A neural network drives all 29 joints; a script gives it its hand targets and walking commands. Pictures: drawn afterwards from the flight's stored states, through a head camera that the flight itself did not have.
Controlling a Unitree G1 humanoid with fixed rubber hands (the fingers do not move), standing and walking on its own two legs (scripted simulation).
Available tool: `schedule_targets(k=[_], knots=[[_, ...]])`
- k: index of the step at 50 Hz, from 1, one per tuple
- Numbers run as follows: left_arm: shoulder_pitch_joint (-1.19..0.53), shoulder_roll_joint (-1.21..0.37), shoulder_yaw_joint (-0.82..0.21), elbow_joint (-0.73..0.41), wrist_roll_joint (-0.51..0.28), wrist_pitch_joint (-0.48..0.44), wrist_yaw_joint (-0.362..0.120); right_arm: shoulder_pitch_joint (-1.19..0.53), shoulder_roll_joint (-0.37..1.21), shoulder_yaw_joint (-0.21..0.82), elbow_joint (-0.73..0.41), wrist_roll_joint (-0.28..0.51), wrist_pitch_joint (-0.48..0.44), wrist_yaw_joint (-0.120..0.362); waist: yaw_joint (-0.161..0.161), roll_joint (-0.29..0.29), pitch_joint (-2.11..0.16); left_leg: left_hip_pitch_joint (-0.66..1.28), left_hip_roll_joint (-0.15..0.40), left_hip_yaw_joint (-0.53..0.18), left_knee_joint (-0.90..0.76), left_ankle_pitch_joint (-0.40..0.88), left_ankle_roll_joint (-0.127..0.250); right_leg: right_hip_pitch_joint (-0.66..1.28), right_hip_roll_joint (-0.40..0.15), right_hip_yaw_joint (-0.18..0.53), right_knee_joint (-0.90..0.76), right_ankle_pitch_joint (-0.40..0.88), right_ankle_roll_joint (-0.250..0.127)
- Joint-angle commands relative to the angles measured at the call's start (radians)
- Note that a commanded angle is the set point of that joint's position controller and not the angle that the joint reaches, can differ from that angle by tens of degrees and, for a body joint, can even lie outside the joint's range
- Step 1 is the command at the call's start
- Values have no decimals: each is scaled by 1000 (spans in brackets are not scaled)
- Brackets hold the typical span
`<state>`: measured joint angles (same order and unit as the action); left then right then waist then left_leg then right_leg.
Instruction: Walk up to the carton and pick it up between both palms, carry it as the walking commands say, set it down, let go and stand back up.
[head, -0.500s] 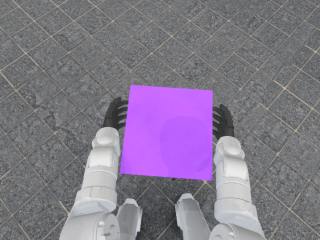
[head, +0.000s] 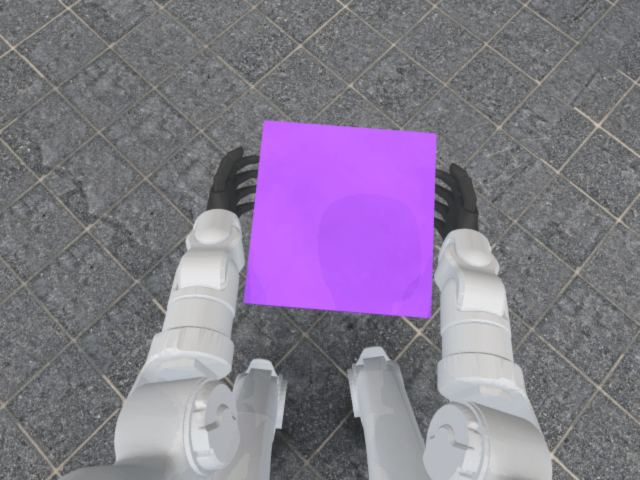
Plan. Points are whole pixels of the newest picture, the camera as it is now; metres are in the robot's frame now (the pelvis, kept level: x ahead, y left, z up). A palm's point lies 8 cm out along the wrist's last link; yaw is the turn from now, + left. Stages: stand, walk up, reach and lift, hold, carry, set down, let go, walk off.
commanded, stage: set down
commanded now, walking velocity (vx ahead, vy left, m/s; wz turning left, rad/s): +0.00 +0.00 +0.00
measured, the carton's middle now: (338, 236) +0.43 -0.05 -0.15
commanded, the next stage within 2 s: none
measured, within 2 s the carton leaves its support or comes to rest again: neither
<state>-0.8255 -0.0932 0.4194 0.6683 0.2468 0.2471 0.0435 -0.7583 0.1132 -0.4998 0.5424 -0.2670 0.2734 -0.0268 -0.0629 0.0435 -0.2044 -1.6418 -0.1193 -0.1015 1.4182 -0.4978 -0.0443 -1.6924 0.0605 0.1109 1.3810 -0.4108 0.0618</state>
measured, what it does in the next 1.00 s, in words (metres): lowers itself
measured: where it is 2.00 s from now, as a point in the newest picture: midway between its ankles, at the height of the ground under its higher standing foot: (317, 434)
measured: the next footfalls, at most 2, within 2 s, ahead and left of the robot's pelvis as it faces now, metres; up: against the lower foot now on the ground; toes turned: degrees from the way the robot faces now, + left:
none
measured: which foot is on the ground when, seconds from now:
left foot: down 0.00-1.00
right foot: down 0.00-1.00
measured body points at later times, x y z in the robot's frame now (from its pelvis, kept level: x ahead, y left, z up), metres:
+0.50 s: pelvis -0.02 +0.00 -0.07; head +0.26 -0.02 +0.28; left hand +0.49 +0.09 -0.17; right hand +0.45 -0.20 -0.17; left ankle +0.06 +0.13 -0.56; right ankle +0.09 -0.14 -0.56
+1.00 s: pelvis -0.03 +0.00 -0.14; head +0.29 -0.02 +0.18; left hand +0.51 +0.09 -0.26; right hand +0.47 -0.20 -0.26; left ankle +0.06 +0.13 -0.56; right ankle +0.09 -0.14 -0.56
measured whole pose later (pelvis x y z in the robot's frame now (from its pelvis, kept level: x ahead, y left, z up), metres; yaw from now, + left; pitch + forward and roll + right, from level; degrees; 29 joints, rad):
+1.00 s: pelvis -0.03 +0.00 -0.14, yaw +1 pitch +48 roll +1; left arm -1.22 0.05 0.38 0.82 0.19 0.26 0.09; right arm -1.11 -0.02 -0.53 0.65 -0.22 0.29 -0.06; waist -0.07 0.04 -0.04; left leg -2.14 -0.18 -0.09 1.87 -0.57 -0.08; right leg -2.19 0.10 0.12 1.83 -0.47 0.10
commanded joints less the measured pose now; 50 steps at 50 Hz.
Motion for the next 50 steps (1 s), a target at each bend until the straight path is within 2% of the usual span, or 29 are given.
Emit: schedule_targets(k=[1, 23, 35, 50], knots=[[-533, -925, -504, 73, -101, -18, -198, -549, 890, 563, 99, 114, -5, 222, -27, -6, -822, 308, -79, 121, -129, 208, 14, 558, 87, -159, -65, 253, -14], [-741, -856, -481, 114, -131, -17, -171, -758, 825, 524, 131, 138, -2, 193, -35, -9, -904, 119, -91, 170, 83, 168, 1, 391, 90, -191, 136, 225, -1], [-849, -824, -450, 150, -135, -9, -168, -868, 787, 485, 146, 136, 5, 198, -42, -4, -915, 31, -90, 188, 173, 139, 0, 300, 80, -206, 226, 199, 0], [-953, -785, -459, 162, -162, -12, -154, -975, 728, 478, 146, 162, 0, 212, -56, 7, -928, -32, -87, 196, 290, 163, 1, 202, 67, -222, 345, 218, 0]])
